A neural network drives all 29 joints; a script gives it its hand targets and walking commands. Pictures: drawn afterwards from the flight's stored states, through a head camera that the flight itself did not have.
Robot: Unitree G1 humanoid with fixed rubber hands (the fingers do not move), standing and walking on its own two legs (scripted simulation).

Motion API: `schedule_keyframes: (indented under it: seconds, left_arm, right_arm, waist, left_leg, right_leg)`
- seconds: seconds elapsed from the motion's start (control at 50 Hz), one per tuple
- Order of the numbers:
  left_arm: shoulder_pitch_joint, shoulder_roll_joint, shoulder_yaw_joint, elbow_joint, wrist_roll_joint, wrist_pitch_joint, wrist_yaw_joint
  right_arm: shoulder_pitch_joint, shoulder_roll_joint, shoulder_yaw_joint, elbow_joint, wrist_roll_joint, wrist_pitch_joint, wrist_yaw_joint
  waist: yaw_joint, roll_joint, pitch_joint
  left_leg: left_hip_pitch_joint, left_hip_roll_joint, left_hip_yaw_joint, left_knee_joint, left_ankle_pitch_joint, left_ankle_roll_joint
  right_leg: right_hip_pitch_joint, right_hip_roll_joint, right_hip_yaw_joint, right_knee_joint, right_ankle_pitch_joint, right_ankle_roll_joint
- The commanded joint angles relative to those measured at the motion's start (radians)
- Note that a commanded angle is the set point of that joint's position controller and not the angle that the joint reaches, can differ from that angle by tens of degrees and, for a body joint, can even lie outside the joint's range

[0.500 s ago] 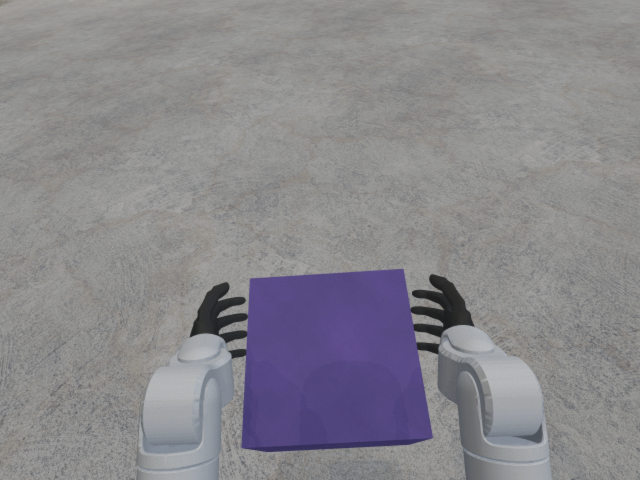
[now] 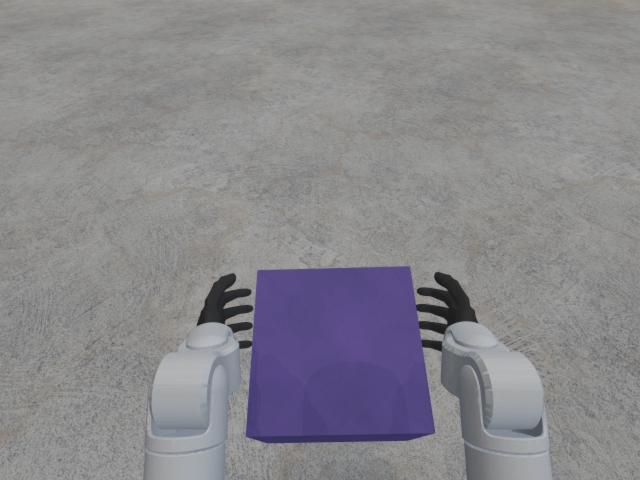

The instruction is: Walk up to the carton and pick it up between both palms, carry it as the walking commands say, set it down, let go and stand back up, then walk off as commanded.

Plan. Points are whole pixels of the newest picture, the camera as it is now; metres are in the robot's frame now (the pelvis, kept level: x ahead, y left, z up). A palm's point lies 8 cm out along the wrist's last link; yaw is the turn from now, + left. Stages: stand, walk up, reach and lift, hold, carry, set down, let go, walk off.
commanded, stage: carry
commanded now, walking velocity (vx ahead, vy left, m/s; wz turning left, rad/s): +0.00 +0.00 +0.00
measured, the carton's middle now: (335, 358) +0.29 +0.00 +0.01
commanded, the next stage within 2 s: none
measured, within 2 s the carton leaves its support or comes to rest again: neither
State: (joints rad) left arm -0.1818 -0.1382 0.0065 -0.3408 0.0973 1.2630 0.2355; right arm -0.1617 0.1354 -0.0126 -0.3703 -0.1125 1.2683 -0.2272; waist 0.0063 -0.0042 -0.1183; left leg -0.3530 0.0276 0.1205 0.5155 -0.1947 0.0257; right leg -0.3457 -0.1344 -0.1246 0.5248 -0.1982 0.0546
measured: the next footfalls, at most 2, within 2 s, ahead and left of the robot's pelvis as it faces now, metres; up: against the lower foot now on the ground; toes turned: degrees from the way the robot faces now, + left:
right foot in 0.92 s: +0.17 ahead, -0.17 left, +0.00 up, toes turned -22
left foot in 1.22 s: +0.38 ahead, -0.01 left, +0.00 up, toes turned -2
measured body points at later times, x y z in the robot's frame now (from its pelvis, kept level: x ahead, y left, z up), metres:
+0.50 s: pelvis +0.00 -0.02 +0.00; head -0.02 -0.02 +0.45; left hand +0.28 +0.11 +0.10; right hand +0.28 -0.16 +0.10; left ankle +0.05 +0.10 -0.73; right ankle +0.04 -0.15 -0.73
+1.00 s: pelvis +0.17 -0.07 +0.00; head +0.18 -0.08 +0.45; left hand +0.47 -0.01 +0.09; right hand +0.40 -0.28 +0.09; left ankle +0.07 +0.08 -0.69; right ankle +0.14 -0.15 -0.73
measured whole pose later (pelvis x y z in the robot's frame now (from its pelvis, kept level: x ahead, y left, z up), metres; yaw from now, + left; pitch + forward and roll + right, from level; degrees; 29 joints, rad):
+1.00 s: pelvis +0.17 -0.07 +0.00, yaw -13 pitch +4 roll +0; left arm -0.18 -0.14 -0.02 -0.40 0.09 1.24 0.24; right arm -0.15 0.13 -0.02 -0.46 -0.09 1.25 -0.24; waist -0.02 0.02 -0.05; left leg -0.25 0.14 0.15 0.84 -0.47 -0.10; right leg -0.29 -0.02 -0.17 0.48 -0.27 -0.05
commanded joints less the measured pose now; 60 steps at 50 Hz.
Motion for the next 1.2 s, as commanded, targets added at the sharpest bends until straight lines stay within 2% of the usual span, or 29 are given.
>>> schedule_keyframes:
  seconds: [0.0, 0.32, 0.4, 0.48, 0.52, 0.56, 0.6, 0.62, 0.64, 0.66, 0.7, 0.72, 0.74, 0.76, 0.78, 0.8, 0.82, 0.86, 0.88, 0.9, 0.92, 0.94, 0.96, 0.98, 1.0, 1.02, 1.1, 1.16, 1.18]
  left_arm:
    - [-0.35, -0.974, -0.489, -0.077, -0.327, -0.025, -0.227]
    - [-0.364, -1.006, -0.49, -0.078, -0.33, -0.036, -0.234]
    - [-0.389, -0.998, -0.493, -0.113, -0.348, -0.029, -0.232]
    - [-0.384, -1.009, -0.522, -0.132, -0.367, -0.018, -0.237]
    - [-0.373, -1.003, -0.523, -0.128, -0.365, -0.012, -0.238]
    - [-0.369, -0.996, -0.518, -0.124, -0.361, -0.007, -0.236]
    - [-0.351, -0.99, -0.503, -0.109, -0.356, -0.004, -0.234]
    - [-0.342, -0.988, -0.493, -0.1, -0.354, -0.004, -0.232]
    - [-0.333, -0.984, -0.486, -0.09, -0.351, -0.004, -0.229]
    - [-0.325, -0.978, -0.483, -0.088, -0.348, -0.004, -0.229]
    - [-0.333, -0.991, -0.486, -0.103, -0.343, -0.012, -0.227]
    - [-0.343, -0.999, -0.497, -0.119, -0.347, -0.015, -0.228]
    - [-0.364, -1.009, -0.512, -0.147, -0.352, -0.015, -0.227]
    - [-0.379, -0.997, -0.514, -0.167, -0.35, -0.014, -0.227]
    - [-0.399, -0.981, -0.514, -0.178, -0.358, -0.016, -0.23]
    - [-0.392, -0.984, -0.517, -0.171, -0.362, -0.02, -0.232]
    - [-0.362, -1.002, -0.521, -0.165, -0.366, -0.026, -0.232]
    - [-0.322, -1.009, -0.53, -0.161, -0.361, -0.035, -0.222]
    - [-0.295, -1.012, -0.529, -0.158, -0.355, -0.037, -0.218]
    - [-0.279, -1.005, -0.526, -0.161, -0.348, -0.039, -0.217]
    - [-0.259, -0.98, -0.518, -0.161, -0.338, -0.041, -0.216]
    - [-0.268, -0.965, -0.505, -0.161, -0.323, -0.047, -0.21]
    - [-0.258, -0.969, -0.51, -0.162, -0.325, -0.041, -0.21]
    - [-0.269, -0.972, -0.507, -0.179, -0.322, -0.044, -0.212]
    - [-0.27, -0.983, -0.509, -0.19, -0.318, -0.049, -0.219]
    - [-0.28, -0.999, -0.508, -0.2, -0.319, -0.056, -0.227]
    - [-0.275, -1.022, -0.544, -0.238, -0.337, -0.074, -0.246]
    - [-0.259, -1.011, -0.564, -0.247, -0.34, -0.065, -0.254]
    - [-0.264, -1.001, -0.563, -0.246, -0.338, -0.056, -0.251]
  right_arm:
    - [-0.39, 0.958, 0.503, -0.091, 0.342, -0.027, 0.229]
    - [-0.397, 0.992, 0.505, -0.086, 0.342, -0.039, 0.232]
    - [-0.422, 0.993, 0.507, -0.104, 0.348, -0.035, 0.224]
    - [-0.374, 0.993, 0.497, -0.108, 0.331, -0.03, 0.217]
    - [-0.363, 0.984, 0.498, -0.11, 0.327, -0.026, 0.216]
    - [-0.362, 0.98, 0.5, -0.112, 0.328, -0.02, 0.215]
    - [-0.367, 0.98, 0.504, -0.11, 0.334, -0.015, 0.216]
    - [-0.369, 0.98, 0.507, -0.108, 0.338, -0.013, 0.218]
    - [-0.372, 0.977, 0.51, -0.105, 0.343, -0.011, 0.22]
    - [-0.373, 0.972, 0.512, -0.101, 0.349, -0.01, 0.22]
    - [-0.375, 0.991, 0.522, -0.112, 0.364, -0.015, 0.224]
    - [-0.376, 0.997, 0.516, -0.113, 0.364, -0.022, 0.223]
    - [-0.362, 1.0, 0.514, -0.115, 0.363, -0.027, 0.222]
    - [-0.369, 0.996, 0.525, -0.124, 0.363, -0.028, 0.219]
    - [-0.389, 0.994, 0.523, -0.132, 0.361, -0.029, 0.215]
    - [-0.383, 0.993, 0.525, -0.142, 0.359, -0.032, 0.214]
    - [-0.369, 1.0, 0.535, -0.168, 0.366, -0.039, 0.216]
    - [-0.358, 0.982, 0.539, -0.189, 0.377, -0.046, 0.218]
    - [-0.339, 0.969, 0.535, -0.184, 0.378, -0.047, 0.218]
    - [-0.32, 0.953, 0.528, -0.179, 0.373, -0.049, 0.22]
    - [-0.324, 0.944, 0.531, -0.184, 0.373, -0.047, 0.223]
    - [-0.341, 0.948, 0.559, -0.219, 0.383, -0.039, 0.229]
    - [-0.319, 0.955, 0.559, -0.19, 0.381, -0.036, 0.229]
    - [-0.318, 0.98, 0.575, -0.18, 0.392, -0.038, 0.23]
    - [-0.325, 1.001, 0.592, -0.194, 0.395, -0.043, 0.233]
    - [-0.338, 1.022, 0.601, -0.208, 0.401, -0.051, 0.236]
    - [-0.316, 1.039, 0.606, -0.253, 0.381, -0.068, 0.231]
    - [-0.325, 1.017, 0.617, -0.284, 0.376, -0.055, 0.241]
    - [-0.321, 1.007, 0.611, -0.274, 0.375, -0.046, 0.242]
  waist:
    - [0.001, 0.014, -0.144]
    - [-0.004, -0.017, -0.184]
    - [-0.006, -0.009, -0.126]
    - [-0.015, 0.086, -0.138]
    - [-0.016, 0.097, -0.137]
    - [-0.015, 0.052, -0.12]
    - [-0.01, -0.072, -0.107]
    - [-0.009, -0.139, -0.107]
    - [-0.008, -0.198, -0.095]
    - [-0.01, -0.206, -0.073]
    - [-0.028, -0.144, -0.079]
    - [-0.04, 0.008, -0.075]
    - [-0.052, 0.241, -0.104]
    - [-0.045, 0.284, -0.067]
    - [-0.039, 0.217, -0.048]
    - [-0.035, 0.15, -0.049]
    - [-0.03, 0.127, -0.063]
    - [-0.016, 0.181, -0.134]
    - [-0.002, 0.197, -0.197]
    - [0.006, 0.19, -0.263]
    - [0.016, 0.074, -0.29]
    - [0.001, -0.22, -0.28]
    - [0.002, -0.181, -0.249]
    - [0.001, -0.111, -0.225]
    - [0.0, -0.097, -0.206]
    - [0.003, -0.132, -0.186]
    - [0.012, -0.193, -0.235]
    - [0.009, -0.162, -0.256]
    - [0.009, -0.125, -0.244]
  left_leg:
    - [-0.034, 0.12, -0.138, -0.173, -0.157, -0.011]
    - [0.024, 0.094, -0.108, -0.089, -0.029, -0.007]
    - [0.024, 0.115, -0.127, -0.169, -0.426, 0.0]
    - [0.125, 0.178, -0.151, -0.235, -0.445, 0.004]
    - [0.128, 0.203, -0.141, -0.241, -0.479, 0.003]
    - [0.09, 0.193, -0.094, -0.182, -0.487, -0.017]
    - [0.017, 0.139, -0.019, -0.016, -0.418, -0.061]
    - [-0.009, 0.095, 0.026, 0.087, -0.348, -0.086]
    - [-0.034, 0.033, 0.085, 0.129, -0.29, -0.098]
    - [-0.026, 0.014, 0.088, 0.074, -0.291, -0.096]
    - [0.197, 0.042, 0.049, -0.111, -0.219, -0.078]
    - [0.342, 0.149, -0.101, -0.225, -0.277, -0.044]
    - [0.466, 0.351, -0.351, -0.304, -0.358, 0.026]
    - [0.499, 0.48, -0.445, -0.361, -0.301, 0.103]
    - [0.492, 0.489, -0.404, -0.333, -0.134, 0.129]
    - [0.487, 0.445, -0.276, -0.272, 0.15, 0.105]
    - [0.466, 0.388, -0.121, -0.213, 0.387, 0.055]
    - [0.465, 0.27, 0.078, -0.062, 0.773, -0.034]
    - [0.429, 0.229, 0.151, 0.048, 0.878, -0.071]
    - [0.315, 0.196, 0.174, 0.139, 0.732, -0.104]
    - [0.131, 0.148, 0.158, 0.293, 0.428, -0.128]
    - [-0.159, 0.04, 0.124, 0.462, -0.188, -0.154]
    - [-0.284, 0.033, 0.021, 0.514, -0.38, -0.129]
    - [-0.304, 0.038, -0.037, 0.469, -0.385, -0.105]
    - [-0.287, 0.046, -0.049, 0.385, -0.338, -0.093]
    - [-0.255, 0.043, -0.038, 0.301, -0.281, -0.09]
    - [-0.038, -0.028, 0.047, 0.032, -0.059, -0.077]
    - [0.224, -0.019, 0.138, -0.156, 0.077, -0.034]
    - [0.337, 0.009, 0.13, -0.134, 0.019, -0.022]
  right_leg:
    - [0.101, -0.035, 0.071, -0.071, -0.094, -0.02]
    - [0.073, -0.041, 0.106, -0.094, -0.074, -0.051]
    - [-0.004, -0.018, 0.121, -0.119, -0.426, -0.049]
    - [-0.014, 0.04, 0.052, -0.03, -0.274, -0.04]
    - [0.0, 0.056, 0.039, -0.014, -0.252, -0.049]
    - [0.025, 0.036, 0.096, -0.072, -0.287, -0.068]
    - [0.064, -0.05, 0.277, -0.2, -0.395, -0.105]
    - [0.085, -0.099, 0.381, -0.277, -0.447, -0.125]
    - [0.11, -0.129, 0.436, -0.327, -0.462, -0.148]
    - [0.102, -0.121, 0.412, -0.325, -0.456, -0.162]
    - [-0.013, -0.03, 0.261, -0.184, -0.349, -0.134]
    - [-0.165, 0.045, 0.156, -0.026, -0.293, -0.085]
    - [-0.318, 0.127, 0.043, 0.203, -0.267, -0.048]
    - [-0.437, 0.124, 0.001, 0.336, -0.271, -0.052]
    - [-0.438, 0.063, 0.041, 0.377, -0.254, -0.066]
    - [-0.384, 0.04, 0.068, 0.318, -0.231, -0.071]
    - [-0.285, 0.042, 0.061, 0.182, -0.191, -0.066]
    - [-0.063, 0.165, -0.078, -0.02, -0.062, -0.047]
    - [0.114, 0.196, -0.127, -0.133, 0.061, -0.041]
    - [0.316, 0.156, -0.082, -0.172, 0.161, -0.051]
    - [0.477, -0.001, 0.118, -0.196, 0.343, -0.085]
    - [0.635, -0.232, 0.432, -0.145, 0.89, -0.224]
    - [0.688, -0.261, 0.419, -0.105, 1.17, -0.276]
    - [0.674, -0.246, 0.352, -0.082, 1.215, -0.255]
    - [0.653, -0.218, 0.284, -0.096, 1.141, -0.22]
    - [0.627, -0.183, 0.221, -0.109, 1.067, -0.196]
    - [0.536, -0.1, 0.056, -0.106, 0.961, -0.153]
    - [0.351, -0.07, 0.041, -0.171, 0.141, -0.125]
    - [0.231, -0.067, 0.056, -0.171, -0.07, -0.125]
